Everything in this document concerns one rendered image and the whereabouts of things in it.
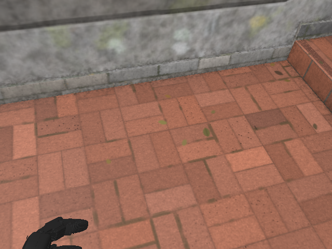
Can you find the left robot hand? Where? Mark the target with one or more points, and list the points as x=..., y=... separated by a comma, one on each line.
x=54, y=230

